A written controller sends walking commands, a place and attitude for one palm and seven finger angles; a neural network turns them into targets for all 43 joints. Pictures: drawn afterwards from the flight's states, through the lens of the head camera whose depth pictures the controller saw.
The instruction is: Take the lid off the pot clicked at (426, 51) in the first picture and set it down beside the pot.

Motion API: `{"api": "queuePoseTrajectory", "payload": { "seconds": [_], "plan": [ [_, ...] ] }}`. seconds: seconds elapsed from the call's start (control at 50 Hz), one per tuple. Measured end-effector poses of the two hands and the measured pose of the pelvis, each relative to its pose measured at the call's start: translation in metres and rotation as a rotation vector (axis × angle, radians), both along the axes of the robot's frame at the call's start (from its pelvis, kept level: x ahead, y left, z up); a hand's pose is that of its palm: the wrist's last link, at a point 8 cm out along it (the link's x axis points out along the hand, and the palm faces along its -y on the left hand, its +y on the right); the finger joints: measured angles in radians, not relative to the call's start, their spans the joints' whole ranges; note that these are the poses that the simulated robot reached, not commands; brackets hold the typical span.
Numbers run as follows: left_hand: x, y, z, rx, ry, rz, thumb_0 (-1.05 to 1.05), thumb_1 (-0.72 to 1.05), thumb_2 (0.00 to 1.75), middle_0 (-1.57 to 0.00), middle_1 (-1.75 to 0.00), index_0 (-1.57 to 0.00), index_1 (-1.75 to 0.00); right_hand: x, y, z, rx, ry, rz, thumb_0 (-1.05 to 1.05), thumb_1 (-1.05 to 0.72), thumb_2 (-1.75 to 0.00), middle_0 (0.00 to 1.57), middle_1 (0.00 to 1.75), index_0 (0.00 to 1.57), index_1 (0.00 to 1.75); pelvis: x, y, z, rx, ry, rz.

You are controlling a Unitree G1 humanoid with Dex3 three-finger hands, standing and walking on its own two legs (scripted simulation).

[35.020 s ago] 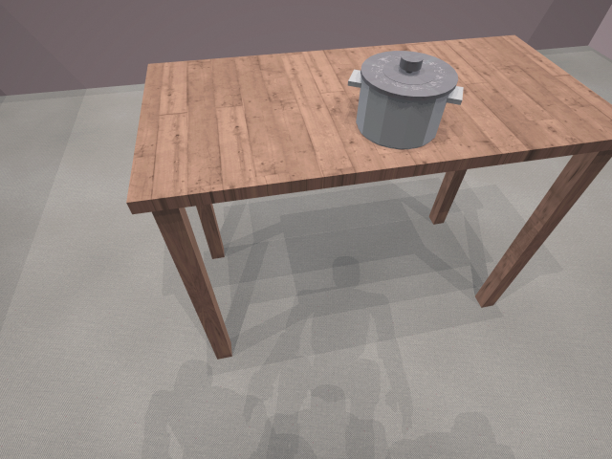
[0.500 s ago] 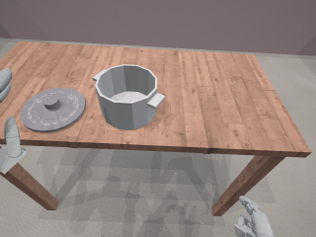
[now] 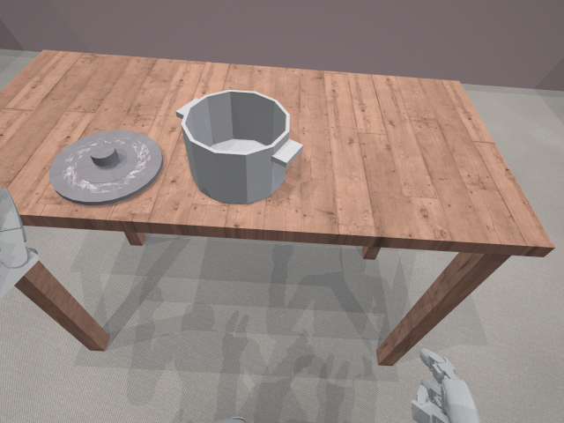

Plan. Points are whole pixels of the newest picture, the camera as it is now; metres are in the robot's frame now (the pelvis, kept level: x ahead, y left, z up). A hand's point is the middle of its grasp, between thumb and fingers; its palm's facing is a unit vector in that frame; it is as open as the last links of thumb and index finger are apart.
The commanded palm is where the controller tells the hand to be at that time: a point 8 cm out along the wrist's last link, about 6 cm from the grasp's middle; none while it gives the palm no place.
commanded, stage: step back with the hand held close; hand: left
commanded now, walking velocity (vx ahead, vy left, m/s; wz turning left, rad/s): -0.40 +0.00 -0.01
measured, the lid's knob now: (103, 154) +0.51 +0.35 +0.06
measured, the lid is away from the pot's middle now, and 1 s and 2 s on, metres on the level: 0.23 0.23 0.23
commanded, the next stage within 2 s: stop stepping back and stand still in 0.56 s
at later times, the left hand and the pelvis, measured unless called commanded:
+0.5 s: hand out of the picture +0.15 +0.24 +0.23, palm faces +0.35 -0.84 -0.41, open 7.4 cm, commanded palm +0.07 +0.29 +0.25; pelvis -0.07 +0.02 +0.01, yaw -1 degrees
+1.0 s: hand out of the picture -0.01 +0.25 +0.26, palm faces +0.45 -0.85 -0.26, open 7.4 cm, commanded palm -0.06 +0.31 +0.25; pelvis -0.20 +0.03 +0.00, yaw -1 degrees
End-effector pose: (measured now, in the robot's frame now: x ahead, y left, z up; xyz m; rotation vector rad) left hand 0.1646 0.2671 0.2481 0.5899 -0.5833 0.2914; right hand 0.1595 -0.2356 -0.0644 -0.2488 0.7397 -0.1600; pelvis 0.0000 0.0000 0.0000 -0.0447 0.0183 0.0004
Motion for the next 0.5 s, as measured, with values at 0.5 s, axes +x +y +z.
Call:
{"api": "queuePoseTrajectory", "payload": {
  "seconds": [0.5],
  "plan": [
    [-0.05,0.016,-0.009,-0.048,0.019,-0.072,0.01,0.88,0.9,-0.21,-0.3,-0.22,-0.31,-0.064,0.012,0.017,-0.044,0.014,-0.027,0.01,-0.9,-0.9,0.2,0.3,0.2,0.3,-0.067,0.016,0.007,0.017,0.036,-0.02]
  ]
}}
